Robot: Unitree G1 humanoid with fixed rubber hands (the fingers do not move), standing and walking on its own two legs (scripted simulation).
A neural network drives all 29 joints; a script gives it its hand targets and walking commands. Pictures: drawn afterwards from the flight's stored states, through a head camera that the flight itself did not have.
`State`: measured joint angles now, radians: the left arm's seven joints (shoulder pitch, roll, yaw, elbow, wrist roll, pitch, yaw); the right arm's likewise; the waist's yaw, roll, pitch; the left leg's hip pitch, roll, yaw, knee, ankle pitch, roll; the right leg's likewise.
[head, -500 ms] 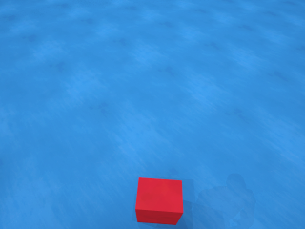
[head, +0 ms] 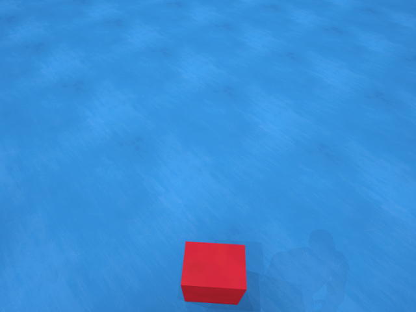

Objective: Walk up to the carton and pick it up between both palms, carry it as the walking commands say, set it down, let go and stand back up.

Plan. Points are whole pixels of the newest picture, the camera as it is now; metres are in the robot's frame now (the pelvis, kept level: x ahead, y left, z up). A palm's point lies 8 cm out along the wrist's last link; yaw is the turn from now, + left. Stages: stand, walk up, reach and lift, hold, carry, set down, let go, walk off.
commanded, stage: stand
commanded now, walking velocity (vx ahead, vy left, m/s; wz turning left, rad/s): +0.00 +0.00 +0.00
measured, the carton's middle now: (213, 274) +0.35 -0.02 -0.63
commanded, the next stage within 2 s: reach and lift in 0.64 s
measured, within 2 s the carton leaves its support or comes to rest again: neither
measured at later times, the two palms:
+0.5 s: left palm out of the picture -0.05 +0.20 -0.15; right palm out of the picture -0.01 -0.22 -0.15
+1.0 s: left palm out of the picture +0.13 +0.19 -0.14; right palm out of the picture +0.12 -0.22 -0.15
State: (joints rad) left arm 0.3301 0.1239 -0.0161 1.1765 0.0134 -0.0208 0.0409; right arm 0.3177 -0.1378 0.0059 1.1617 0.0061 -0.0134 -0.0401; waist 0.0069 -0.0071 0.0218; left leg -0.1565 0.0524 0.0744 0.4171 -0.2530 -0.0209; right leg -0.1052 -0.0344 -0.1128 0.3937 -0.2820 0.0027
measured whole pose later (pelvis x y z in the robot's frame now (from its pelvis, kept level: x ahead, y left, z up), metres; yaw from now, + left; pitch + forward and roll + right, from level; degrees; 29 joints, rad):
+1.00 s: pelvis -0.02 +0.00 -0.02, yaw -3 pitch +15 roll +1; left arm 0.00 0.11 0.02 0.63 -0.07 0.59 0.04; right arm -0.01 -0.19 0.03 0.65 0.02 0.59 0.03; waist 0.02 -0.01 -0.07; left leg -0.57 0.03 0.02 0.58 -0.27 -0.03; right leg -0.57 -0.03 -0.03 0.62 -0.31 -0.01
